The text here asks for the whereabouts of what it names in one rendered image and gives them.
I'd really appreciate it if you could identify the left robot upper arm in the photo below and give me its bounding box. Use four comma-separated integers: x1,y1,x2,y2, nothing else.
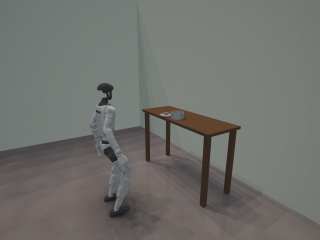
89,104,98,129

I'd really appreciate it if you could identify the right robot foot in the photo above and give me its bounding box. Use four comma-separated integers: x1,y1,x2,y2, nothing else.
109,205,130,217

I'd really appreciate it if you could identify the lid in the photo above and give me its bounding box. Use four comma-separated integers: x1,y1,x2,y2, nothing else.
160,113,171,117

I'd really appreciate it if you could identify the robot left hand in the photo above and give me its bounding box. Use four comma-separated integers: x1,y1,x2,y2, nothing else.
95,143,101,157

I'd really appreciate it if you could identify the robot right hand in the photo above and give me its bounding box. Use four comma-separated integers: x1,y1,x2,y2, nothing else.
117,154,131,174

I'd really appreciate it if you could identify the right robot upper arm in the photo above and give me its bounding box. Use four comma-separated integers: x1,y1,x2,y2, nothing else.
103,105,116,136

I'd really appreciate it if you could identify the table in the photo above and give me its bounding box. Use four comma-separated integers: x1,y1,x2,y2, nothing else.
142,106,241,208

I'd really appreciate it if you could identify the left robot forearm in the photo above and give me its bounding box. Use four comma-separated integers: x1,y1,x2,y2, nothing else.
90,127,101,144

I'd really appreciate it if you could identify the right robot forearm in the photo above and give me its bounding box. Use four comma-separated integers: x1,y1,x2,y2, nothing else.
105,128,123,157

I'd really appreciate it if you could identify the pot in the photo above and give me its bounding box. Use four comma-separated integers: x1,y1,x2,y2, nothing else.
171,110,184,120

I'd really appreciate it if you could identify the left robot thigh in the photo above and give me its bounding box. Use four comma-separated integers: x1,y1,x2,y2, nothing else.
99,147,121,175

